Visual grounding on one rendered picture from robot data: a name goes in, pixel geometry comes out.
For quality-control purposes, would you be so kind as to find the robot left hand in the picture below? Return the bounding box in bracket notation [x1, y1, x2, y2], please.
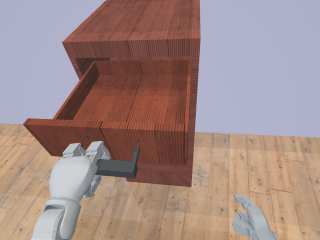
[49, 141, 111, 202]

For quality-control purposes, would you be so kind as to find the right robot forearm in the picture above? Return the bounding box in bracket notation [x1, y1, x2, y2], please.
[252, 227, 279, 240]

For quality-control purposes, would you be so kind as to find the left robot forearm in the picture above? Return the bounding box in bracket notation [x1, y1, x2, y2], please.
[31, 197, 81, 240]

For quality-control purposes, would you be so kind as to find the cabinet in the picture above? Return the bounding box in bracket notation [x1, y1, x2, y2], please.
[62, 0, 201, 187]

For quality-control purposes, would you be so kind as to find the robot right hand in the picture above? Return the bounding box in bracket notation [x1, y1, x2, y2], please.
[232, 194, 270, 240]

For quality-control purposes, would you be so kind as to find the handle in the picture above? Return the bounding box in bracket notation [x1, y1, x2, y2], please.
[81, 143, 140, 179]

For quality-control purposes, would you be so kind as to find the drawer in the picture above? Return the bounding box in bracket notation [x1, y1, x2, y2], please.
[23, 59, 192, 166]

